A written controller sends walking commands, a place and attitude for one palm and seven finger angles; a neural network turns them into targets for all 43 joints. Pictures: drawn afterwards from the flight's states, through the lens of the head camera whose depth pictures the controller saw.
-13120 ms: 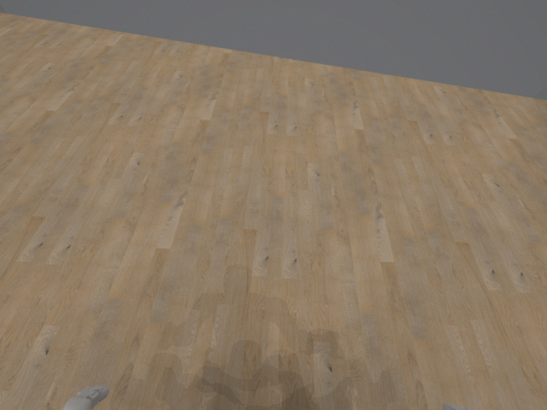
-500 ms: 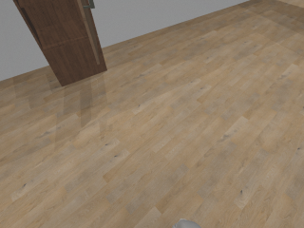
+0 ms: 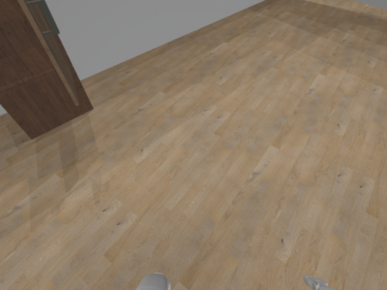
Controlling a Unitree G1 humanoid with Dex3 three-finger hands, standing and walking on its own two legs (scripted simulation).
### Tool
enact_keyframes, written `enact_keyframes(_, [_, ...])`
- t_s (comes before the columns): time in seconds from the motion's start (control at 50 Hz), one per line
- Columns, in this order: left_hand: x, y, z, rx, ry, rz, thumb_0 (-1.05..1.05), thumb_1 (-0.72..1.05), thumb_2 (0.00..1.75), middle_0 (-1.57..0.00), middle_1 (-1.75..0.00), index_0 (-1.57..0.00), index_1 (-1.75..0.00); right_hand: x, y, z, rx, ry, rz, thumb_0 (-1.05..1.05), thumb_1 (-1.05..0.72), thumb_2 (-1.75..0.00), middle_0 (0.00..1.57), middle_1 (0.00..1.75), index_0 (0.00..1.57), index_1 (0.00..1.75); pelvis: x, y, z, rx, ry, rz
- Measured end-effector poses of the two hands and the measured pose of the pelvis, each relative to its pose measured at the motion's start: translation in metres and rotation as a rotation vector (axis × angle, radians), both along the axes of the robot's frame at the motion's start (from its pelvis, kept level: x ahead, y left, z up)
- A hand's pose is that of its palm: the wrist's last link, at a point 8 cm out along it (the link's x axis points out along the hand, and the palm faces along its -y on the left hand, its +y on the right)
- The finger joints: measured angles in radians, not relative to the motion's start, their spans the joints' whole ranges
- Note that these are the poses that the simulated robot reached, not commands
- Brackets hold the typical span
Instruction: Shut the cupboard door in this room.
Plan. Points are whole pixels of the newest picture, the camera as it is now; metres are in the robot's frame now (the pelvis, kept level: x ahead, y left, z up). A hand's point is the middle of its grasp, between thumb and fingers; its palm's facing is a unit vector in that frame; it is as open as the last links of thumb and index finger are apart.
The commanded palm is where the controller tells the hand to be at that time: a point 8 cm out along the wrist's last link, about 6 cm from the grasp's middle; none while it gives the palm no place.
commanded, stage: walk around to get in front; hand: left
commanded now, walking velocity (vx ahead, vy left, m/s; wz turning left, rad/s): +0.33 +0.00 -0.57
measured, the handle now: (43, 18) +1.01 +0.74 +0.06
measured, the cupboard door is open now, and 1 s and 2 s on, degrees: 75 75 75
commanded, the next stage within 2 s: none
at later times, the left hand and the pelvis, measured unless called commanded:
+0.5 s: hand (124, 213) +0.32 +0.25 -0.17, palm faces -0.26 -0.94 -0.23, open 7.4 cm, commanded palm none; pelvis +0.17 +0.06 -0.01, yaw -18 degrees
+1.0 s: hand (184, 159) +0.52 +0.10 -0.17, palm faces -0.39 -0.88 -0.27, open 7.2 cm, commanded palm none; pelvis +0.39 -0.06 -0.01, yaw -26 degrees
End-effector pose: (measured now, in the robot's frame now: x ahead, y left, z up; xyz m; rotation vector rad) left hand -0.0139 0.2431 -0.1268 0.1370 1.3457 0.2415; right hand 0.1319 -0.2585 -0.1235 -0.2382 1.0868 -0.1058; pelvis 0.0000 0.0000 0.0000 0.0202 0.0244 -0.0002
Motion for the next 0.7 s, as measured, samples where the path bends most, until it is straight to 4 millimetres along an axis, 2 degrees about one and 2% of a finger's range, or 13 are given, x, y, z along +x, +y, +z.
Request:
enact_keyframes(0.12, [0.020,0.029,-0.009,-0.018,0.064,-0.026,0.00,0.90,0.90,-0.20,-0.30,-0.20,-0.30,0.031,0.034,0.005,0.005,-0.028,-0.023,0.01,-0.91,-0.90,0.20,0.30,0.19,0.30,0.033,0.028,-0.002,-0.016,0.008,-0.059])
enact_keyframes(0.2, [0.051,0.060,-0.027,-0.028,0.097,-0.059,0.00,0.90,0.90,-0.20,-0.30,-0.20,-0.30,0.050,0.061,0.002,-0.006,-0.080,-0.057,0.01,-0.91,-0.90,0.20,0.30,0.20,0.30,0.061,0.053,-0.015,-0.032,0.007,-0.107])
enact_keyframes(0.24, [0.079,0.074,-0.031,-0.026,0.100,-0.100,0.01,0.90,0.90,-0.20,-0.30,-0.20,-0.30,0.047,0.070,0.003,-0.005,-0.083,-0.093,0.01,-0.91,-0.90,0.20,0.30,0.20,0.30,0.073,0.062,-0.015,-0.031,-0.006,-0.149])
enact_keyframes(0.28, [0.115,0.083,-0.028,-0.022,0.080,-0.154,0.01,0.90,0.90,-0.20,-0.30,-0.20,-0.30,0.034,0.077,0.004,-0.001,-0.059,-0.148,0.01,-0.91,-0.90,0.21,0.30,0.20,0.30,0.087,0.068,-0.011,-0.041,-0.013,-0.182])
enact_keyframes(0.34, [0.178,0.090,-0.020,-0.018,0.014,-0.227,0.01,0.90,0.90,-0.20,-0.30,-0.19,-0.30,0.007,0.087,0.003,0.005,0.024,-0.237,0.00,-0.91,-0.90,0.21,0.30,0.20,0.30,0.110,0.073,-0.004,-0.052,-0.014,-0.217])
enact_keyframes(0.4, [0.242,0.087,-0.015,-0.009,-0.058,-0.294,0.01,0.91,0.90,-0.19,-0.30,-0.19,-0.30,-0.025,0.096,-0.001,0.014,0.130,-0.330,0.00,-0.91,-0.90,0.21,0.30,0.20,0.30,0.133,0.073,-0.002,-0.052,-0.010,-0.254])
enact_keyframes(0.48, [0.320,0.063,-0.014,-0.015,-0.123,-0.376,0.00,0.91,0.90,-0.19,-0.30,-0.19,-0.30,-0.066,0.112,-0.006,0.040,0.285,-0.448,0.00,-0.91,-0.90,0.20,0.30,0.20,0.30,0.164,0.067,-0.005,-0.043,-0.003,-0.299])
enact_keyframes(0.56, [0.390,0.017,-0.019,-0.051,-0.156,-0.473,0.00,0.91,0.90,-0.19,-0.30,-0.19,-0.30,-0.093,0.130,-0.009,0.086,0.430,-0.548,0.01,-0.91,-0.90,0.20,0.30,0.20,0.30,0.198,0.053,-0.011,-0.035,0.008,-0.339])
enact_keyframes(0.64, [0.457,-0.048,-0.027,-0.099,-0.192,-0.583,0.00,0.91,0.90,-0.19,-0.30,-0.19,-0.30,-0.102,0.142,-0.012,0.148,0.557,-0.630,0.01,-0.91,-0.90,0.20,0.30,0.20,0.30,0.233,0.030,-0.021,-0.032,0.017,-0.372])
enact_keyframes(0.7, [0.498,-0.095,-0.036,-0.123,-0.244,-0.640,0.00,0.91,0.90,-0.19,-0.30,-0.19,-0.30,-0.093,0.138,-0.019,0.198,0.625,-0.681,0.01,-0.91,-0.90,0.20,0.30,0.20,0.30,0.263,0.003,-0.033,-0.023,0.007,-0.399])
